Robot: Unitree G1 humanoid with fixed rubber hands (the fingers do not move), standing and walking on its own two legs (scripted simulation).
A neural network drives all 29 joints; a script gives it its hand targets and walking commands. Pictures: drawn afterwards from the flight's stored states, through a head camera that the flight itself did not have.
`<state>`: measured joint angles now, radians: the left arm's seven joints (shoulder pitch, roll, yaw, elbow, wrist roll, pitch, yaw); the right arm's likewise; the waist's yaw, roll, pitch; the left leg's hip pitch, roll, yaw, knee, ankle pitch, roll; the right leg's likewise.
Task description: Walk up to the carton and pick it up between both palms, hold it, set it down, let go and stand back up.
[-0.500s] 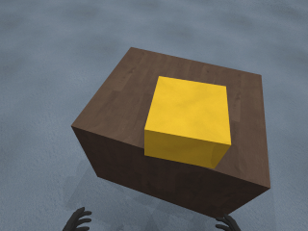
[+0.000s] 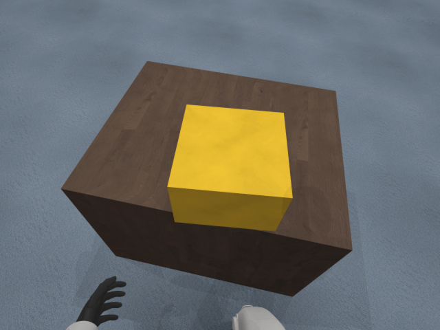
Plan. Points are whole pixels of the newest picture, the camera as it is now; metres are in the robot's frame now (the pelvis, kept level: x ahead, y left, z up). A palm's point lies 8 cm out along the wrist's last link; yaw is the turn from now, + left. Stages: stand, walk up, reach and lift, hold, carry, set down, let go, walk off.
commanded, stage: walk up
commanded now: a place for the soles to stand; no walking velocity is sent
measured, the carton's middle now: (230, 166) +0.50 -0.06 -0.10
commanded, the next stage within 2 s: none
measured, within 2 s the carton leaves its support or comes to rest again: neither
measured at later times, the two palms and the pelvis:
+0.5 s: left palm out of the picture +0.10 +0.21 -0.09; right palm (339, 315) +0.14 -0.26 -0.12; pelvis +0.00 -0.03 -0.01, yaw +0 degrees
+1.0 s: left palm out of the picture +0.14 +0.21 -0.10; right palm out of the picture +0.08 -0.21 -0.12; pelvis +0.00 +0.02 -0.01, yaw -6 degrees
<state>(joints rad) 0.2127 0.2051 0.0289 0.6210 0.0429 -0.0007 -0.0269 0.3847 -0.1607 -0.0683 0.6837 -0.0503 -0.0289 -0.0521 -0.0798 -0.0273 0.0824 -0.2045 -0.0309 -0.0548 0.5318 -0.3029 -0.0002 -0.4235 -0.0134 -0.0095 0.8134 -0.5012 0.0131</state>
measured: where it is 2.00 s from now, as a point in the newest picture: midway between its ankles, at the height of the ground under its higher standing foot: outside the picture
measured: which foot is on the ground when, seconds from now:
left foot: down 0.00-0.08, up 0.10-0.56, down 0.58-1.00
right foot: up 0.00-0.04, down 0.06-0.62, up 0.64-0.86, down 0.88-1.00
